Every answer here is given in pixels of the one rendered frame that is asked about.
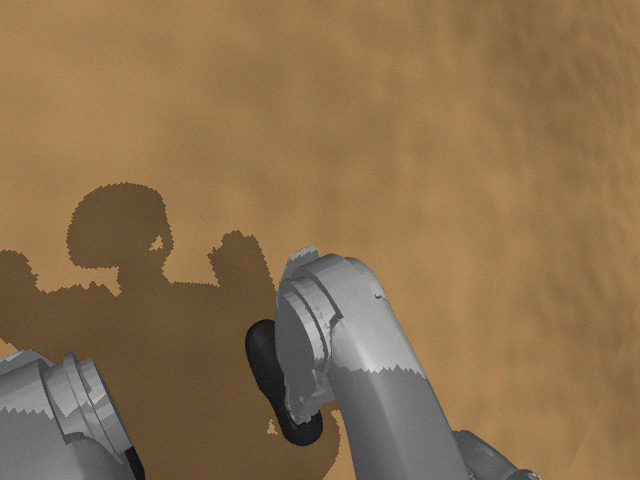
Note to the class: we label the right robot foot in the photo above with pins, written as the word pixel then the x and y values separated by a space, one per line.
pixel 261 355

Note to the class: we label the left robot foot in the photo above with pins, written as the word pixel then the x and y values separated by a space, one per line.
pixel 135 463

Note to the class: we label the right robot hand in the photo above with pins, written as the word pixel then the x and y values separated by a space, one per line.
pixel 483 462

